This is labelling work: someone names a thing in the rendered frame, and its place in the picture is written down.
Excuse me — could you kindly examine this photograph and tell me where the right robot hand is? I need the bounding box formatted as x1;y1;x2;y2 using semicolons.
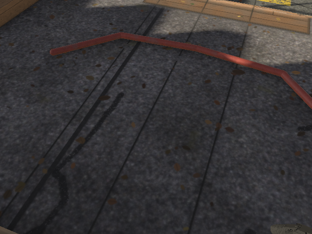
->
270;223;312;234

